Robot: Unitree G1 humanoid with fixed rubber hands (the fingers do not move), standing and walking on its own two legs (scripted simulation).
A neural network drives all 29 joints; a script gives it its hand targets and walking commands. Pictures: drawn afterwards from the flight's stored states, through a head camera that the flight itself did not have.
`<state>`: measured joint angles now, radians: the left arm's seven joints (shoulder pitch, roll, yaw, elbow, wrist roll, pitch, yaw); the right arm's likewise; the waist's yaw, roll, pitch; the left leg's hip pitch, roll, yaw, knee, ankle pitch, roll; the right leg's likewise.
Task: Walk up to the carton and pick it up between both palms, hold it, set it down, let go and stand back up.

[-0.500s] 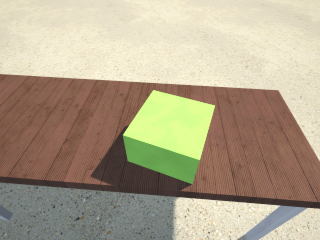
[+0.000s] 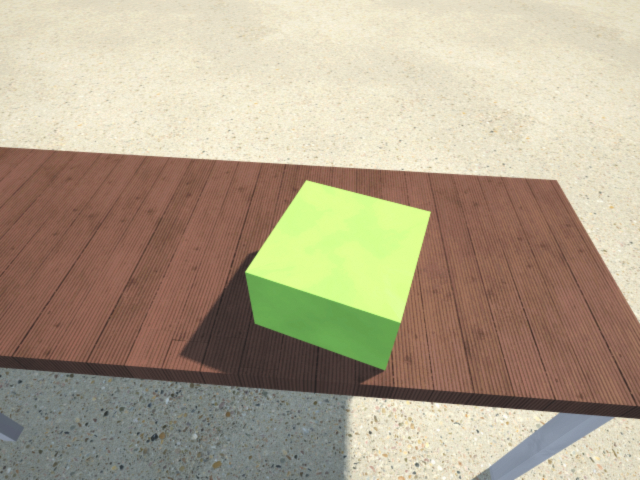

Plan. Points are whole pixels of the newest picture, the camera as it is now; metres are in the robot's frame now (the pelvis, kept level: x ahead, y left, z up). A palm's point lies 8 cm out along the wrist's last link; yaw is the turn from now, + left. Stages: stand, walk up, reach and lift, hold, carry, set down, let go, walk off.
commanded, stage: stand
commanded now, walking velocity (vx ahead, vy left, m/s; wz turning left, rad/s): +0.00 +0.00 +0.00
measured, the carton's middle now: (342, 267) +0.49 -0.02 -0.05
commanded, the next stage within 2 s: none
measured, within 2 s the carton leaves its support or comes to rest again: neither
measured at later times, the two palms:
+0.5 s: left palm out of the picture +0.00 +0.24 -0.13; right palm out of the picture +0.00 -0.24 -0.14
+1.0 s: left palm out of the picture +0.00 +0.24 -0.14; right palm out of the picture -0.01 -0.23 -0.14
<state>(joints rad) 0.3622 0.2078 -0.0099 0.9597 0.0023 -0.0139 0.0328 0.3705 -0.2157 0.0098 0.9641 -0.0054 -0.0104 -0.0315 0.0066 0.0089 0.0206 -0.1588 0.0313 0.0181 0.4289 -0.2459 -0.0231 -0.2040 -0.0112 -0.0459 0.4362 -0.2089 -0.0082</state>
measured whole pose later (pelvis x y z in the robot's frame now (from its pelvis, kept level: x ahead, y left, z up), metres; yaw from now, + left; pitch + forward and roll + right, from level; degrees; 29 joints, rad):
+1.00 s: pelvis +0.01 +0.00 +0.00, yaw +0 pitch -1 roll +0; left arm 0.35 0.19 -0.01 1.02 0.00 -0.02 0.04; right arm 0.36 -0.19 0.01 1.01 0.00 -0.01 -0.04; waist 0.01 0.00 0.03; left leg -0.14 0.03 0.03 0.41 -0.25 -0.02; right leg -0.19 -0.01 -0.04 0.42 -0.21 0.00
